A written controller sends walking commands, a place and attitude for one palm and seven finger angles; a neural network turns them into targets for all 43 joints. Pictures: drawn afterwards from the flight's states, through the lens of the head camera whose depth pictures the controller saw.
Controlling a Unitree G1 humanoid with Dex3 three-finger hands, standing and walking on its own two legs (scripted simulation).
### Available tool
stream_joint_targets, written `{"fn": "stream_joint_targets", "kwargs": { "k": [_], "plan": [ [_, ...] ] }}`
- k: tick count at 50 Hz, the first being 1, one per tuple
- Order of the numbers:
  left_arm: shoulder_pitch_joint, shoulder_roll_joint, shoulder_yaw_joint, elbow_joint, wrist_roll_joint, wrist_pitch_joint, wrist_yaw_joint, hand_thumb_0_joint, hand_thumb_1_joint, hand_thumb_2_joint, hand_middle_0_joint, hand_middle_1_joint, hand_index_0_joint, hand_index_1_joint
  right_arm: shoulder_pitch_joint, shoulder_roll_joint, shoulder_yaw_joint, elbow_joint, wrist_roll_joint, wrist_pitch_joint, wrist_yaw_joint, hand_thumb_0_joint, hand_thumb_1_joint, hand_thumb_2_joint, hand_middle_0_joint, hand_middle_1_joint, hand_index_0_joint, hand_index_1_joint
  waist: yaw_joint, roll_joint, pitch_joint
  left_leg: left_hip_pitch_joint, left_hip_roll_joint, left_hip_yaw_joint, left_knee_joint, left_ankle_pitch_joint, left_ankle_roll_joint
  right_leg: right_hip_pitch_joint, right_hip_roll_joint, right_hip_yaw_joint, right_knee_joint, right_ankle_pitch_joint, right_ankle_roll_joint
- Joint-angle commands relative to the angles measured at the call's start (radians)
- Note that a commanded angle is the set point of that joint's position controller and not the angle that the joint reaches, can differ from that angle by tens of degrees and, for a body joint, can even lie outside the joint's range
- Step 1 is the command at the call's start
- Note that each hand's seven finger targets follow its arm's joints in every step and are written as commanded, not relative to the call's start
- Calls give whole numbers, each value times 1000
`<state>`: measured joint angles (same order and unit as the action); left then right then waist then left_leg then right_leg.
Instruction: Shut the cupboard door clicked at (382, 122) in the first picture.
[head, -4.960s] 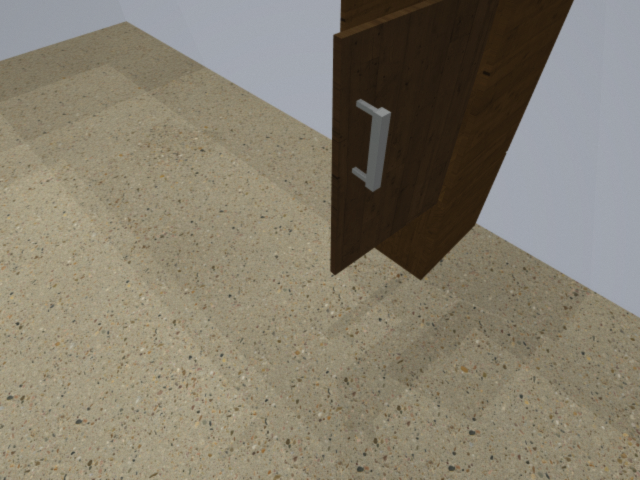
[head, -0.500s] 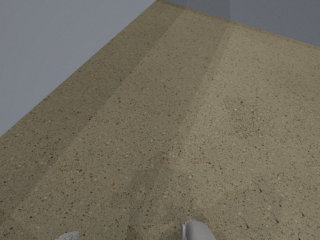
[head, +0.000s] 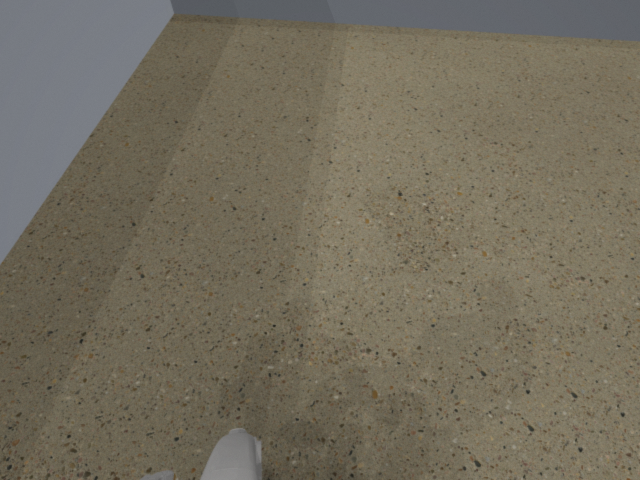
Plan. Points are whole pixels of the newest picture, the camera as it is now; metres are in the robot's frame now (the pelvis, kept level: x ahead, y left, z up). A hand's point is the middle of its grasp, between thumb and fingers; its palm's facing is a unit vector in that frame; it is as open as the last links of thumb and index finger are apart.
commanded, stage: walk around to get in front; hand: left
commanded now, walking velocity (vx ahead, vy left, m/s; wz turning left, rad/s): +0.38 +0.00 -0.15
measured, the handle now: out of the picture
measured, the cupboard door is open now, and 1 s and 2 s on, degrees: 84 84 84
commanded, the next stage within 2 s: walk to a spot facing it in 0.56 s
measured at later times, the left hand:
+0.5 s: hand (189, 372) +0.29 +0.22 -0.18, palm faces -0.08 -0.99 -0.14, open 7.3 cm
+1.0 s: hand (292, 222) +0.59 +0.07 -0.16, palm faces -0.21 -0.97 -0.14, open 7.3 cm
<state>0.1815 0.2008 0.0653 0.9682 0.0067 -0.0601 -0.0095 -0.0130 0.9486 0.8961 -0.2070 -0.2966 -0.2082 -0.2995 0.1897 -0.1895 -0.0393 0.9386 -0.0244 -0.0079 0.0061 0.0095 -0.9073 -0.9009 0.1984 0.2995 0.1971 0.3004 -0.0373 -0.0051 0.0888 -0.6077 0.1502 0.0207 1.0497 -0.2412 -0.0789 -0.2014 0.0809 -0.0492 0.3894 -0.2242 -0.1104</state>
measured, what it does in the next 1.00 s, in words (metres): walks ahead: left foot, then right foot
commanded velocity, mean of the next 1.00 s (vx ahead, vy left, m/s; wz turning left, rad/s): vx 0.21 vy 0.00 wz -0.01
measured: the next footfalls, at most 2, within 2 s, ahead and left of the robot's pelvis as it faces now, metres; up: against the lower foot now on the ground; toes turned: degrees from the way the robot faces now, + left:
left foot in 0.28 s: +0.29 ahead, +0.14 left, +0.00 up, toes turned +2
right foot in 0.76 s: +0.46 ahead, -0.15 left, +0.00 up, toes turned -22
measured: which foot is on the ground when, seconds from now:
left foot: up 0.00-0.26, down 0.28-0.76, up 0.78-1.00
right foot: down 0.00-0.28, up 0.30-0.74, down 0.76-1.00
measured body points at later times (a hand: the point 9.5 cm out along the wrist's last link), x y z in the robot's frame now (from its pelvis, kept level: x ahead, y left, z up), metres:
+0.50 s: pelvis +0.24 +0.05 +0.00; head +0.29 +0.06 +0.45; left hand +0.29 +0.28 -0.16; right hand +0.25 -0.20 -0.14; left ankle +0.25 +0.14 -0.74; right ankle +0.22 -0.10 -0.65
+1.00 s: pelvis +0.43 -0.05 +0.00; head +0.46 -0.05 +0.44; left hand +0.60 +0.12 -0.15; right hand +0.36 -0.26 -0.16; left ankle +0.46 +0.08 -0.68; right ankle +0.42 -0.13 -0.74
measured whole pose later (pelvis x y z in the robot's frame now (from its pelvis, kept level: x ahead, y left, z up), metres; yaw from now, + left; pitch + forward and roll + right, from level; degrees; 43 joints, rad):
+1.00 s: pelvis +0.43 -0.05 +0.00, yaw -9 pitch +0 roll +0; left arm 0.07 0.13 0.02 0.98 0.01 -0.05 0.02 -0.01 0.92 0.90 -0.18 -0.28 -0.21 -0.30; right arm 0.30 -0.13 -0.03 1.06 -0.01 0.03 0.00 0.01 -0.91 -0.90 0.20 0.30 0.20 0.30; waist -0.09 -0.02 0.07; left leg -0.51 0.11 0.09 1.02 -0.38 -0.07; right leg -0.23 -0.06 -0.24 0.46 -0.24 -0.05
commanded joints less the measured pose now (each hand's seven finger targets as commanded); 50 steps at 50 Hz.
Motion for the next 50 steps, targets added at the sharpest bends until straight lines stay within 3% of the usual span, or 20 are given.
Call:
{"fn": "stream_joint_targets", "kwargs": {
  "k": [1, 9, 11, 12, 13, 14, 15, 16, 18, 23, 32, 34, 36, 37, 38, 39, 40, 42, 45, 50],
  "plan": [
    [137, 120, 17, 2, 5, -31, 4, 0, 900, 900, -200, -300, -200, -300, -12, -82, -23, -53, -3, -15, 4, 0, -900, -900, 200, 300, 200, 300, 43, -78, -94, -79, -10, 0, -88, 63, -3, 177, -274, 229, -149, 346, -69],
    [235, 132, 0, 69, 12, -29, 20, 0, 900, 900, -200, -300, -200, -300, -214, -67, -15, -95, 4, -40, 21, 0, -900, -900, 200, 300, 200, 300, 81, -118, -29, 32, -88, 67, -385, -4, 40, 272, -298, 235, -70, 643, -61],
    [216, 142, 1, 75, 7, -31, 21, 0, 900, 900, -200, -300, -200, -300, -111, -83, -21, -55, -1, -47, 9, 0, -900, -900, 200, 300, 200, 300, 19, -101, -65, 240, -154, 119, -487, 25, 64, 220, -266, 194, 51, 820, -32],
    [197, 140, 2, 75, 5, -32, 22, 0, 900, 900, -200, -300, -200, -300, 25, -110, -31, -8, -6, -52, -1, 0, -900, -900, 200, 300, 200, 300, -43, -69, -121, 462, -149, 110, -558, 105, 84, 118, -237, 169, 202, 800, -1],
    [192, 120, 1, 55, -4, -32, 17, 0, 900, 900, -200, -300, -200, -300, 189, -191, -50, 35, -16, -56, -11, 0, -900, -900, 200, 300, 200, 300, -105, 31, -217, 732, 11, -82, -560, 157, 148, -94, -168, 134, 422, 539, 40],
    [240, 64, -11, 40, -15, -35, 5, 0, 900, 900, -200, -300, -200, -300, 305, -288, -69, 55, -29, -61, -16, 0, -900, -900, 200, 300, 200, 300, -109, 265, -346, 933, 315, -440, -633, 249, 283, -318, -41, 22, 792, -170, 76],
    [182, 96, -7, 26, -7, -35, 12, 0, 900, 900, -200, -300, -200, -300, 289, -271, -62, 49, -14, -46, -21, 0, -900, -900, 200, 300, 200, 300, -95, 178, -301, 842, 379, -524, -725, 234, 336, -379, -70, 92, 957, -305, 61],
    [148, 93, -2, 15, 8, -27, 11, 0, 900, 900, -200, -300, -200, -300, 199, -237, -52, 24, -10, -45, -17, 0, -900, -900, 200, 300, 200, 300, -56, 85, -182, 660, 347, -447, -777, 12, 328, -413, -122, 98, 984, -270, 64],
    [97, 63, 1, 21, 21, -2, -9, 0, 900, 900, -200, -300, -200, -300, 101, -141, -30, 6, -7, -57, -23, 0, -900, -900, 200, 300, 200, 300, -5, 121, -17, 428, 262, -309, -866, -119, 240, -429, -178, 98, 961, -123, 86],
    [114, 2, 3, 21, 25, 40, -30, 0, 900, 900, -200, -300, -200, -300, 154, -118, -21, 48, 1, -83, -30, 0, -900, -900, 200, 300, 200, 300, 47, 117, -83, 468, 157, 19, -853, 243, 185, -392, -193, 48, 759, 6, 112],
    [-177, 6, -3, -78, 23, 46, -46, 0, 900, 900, -200, -300, -200, -300, 291, -133, -22, 96, -15, -62, -29, 0, -900, -900, 200, 300, 200, 300, -20, 118, 15, 572, 187, 166, -788, 425, 168, -383, -158, -70, 333, 43, 90],
    [-134, 16, -8, -68, 24, 36, -38, 0, 900, 900, -200, -300, -200, -300, 298, -138, -13, 108, -14, -56, -33, 0, -900, -900, 200, 300, 200, 300, 5, 124, -21, 587, 180, 180, -680, 669, 162, -254, -115, -89, 253, 25, 63],
    [102, 60, 0, 15, 27, 12, -19, 0, 900, 900, -200, -300, -200, -300, 281, -139, -3, 117, 4, -55, -31, 0, -900, -900, 200, 300, 200, 300, 115, 66, -149, 468, 115, 191, -415, 762, 113, 145, -85, -83, 130, 180, 40],
    [249, 159, 22, 67, 32, -4, 1, 0, 900, 900, -200, -300, -200, -300, 283, -91, 3, 108, 21, -56, -22, 0, -900, -900, 200, 300, 200, 300, 168, -117, -270, 222, 16, 231, -158, 422, 69, 447, -296, 132, 153, 511, -25],
    [320, 241, 33, 89, 11, -11, 7, 0, 900, 900, -200, -300, -200, -300, 339, -63, 6, 95, 37, -49, -32, 0, -900, -900, 200, 300, 200, 300, 148, -255, -434, 96, -104, 140, 146, -413, 32, 598, -581, 389, 118, 891, -148],
    [245, 238, 20, 64, -3, -4, 18, 0, 900, 900, -200, -300, -200, -300, 290, -90, 6, 93, 40, -34, -35, 0, -900, -900, 200, 300, 200, 300, 136, -162, -391, 111, -57, 4, 214, -406, 43, 448, -579, 318, 44, 812, -170],
    [147, 194, 8, 49, -3, 1, 27, 0, 900, 900, -200, -300, -200, -300, 227, -45, 8, 91, 36, -27, -32, 0, -900, -900, 200, 300, 200, 300, 109, -105, -255, 68, -34, -5, 214, -335, 36, 321, -530, 230, 12, 749, -137],
    [37, 135, -8, 13, 0, 9, 34, 0, 900, 900, -200, -300, -200, -300, 223, -48, 2, 109, 24, -2, -31, 0, -900, -900, 200, 300, 200, 300, 51, -125, -155, 104, 3, -16, 173, -243, 28, 121, -481, 95, -46, 677, -63],
    [-65, 98, -20, -14, 5, 6, 32, 0, 900, 900, -200, -300, -200, -300, 289, -6, 5, 135, 16, 34, -20, 0, -900, -900, 200, 300, 200, 300, -23, -125, -120, 190, -11, 28, 66, -154, 11, -42, -428, -62, -94, 546, -18],
    [-64, 97, -3, -16, 10, 14, 33, 0, 900, 900, -200, -300, -200, -300, 204, -1, -8, 91, 11, 43, -4, 0, -900, -900, 200, 300, 200, 300, -12, -146, -95, 152, -30, 88, -101, -104, 5, -15, -422, -130, -79, 399, -12]
  ]
}}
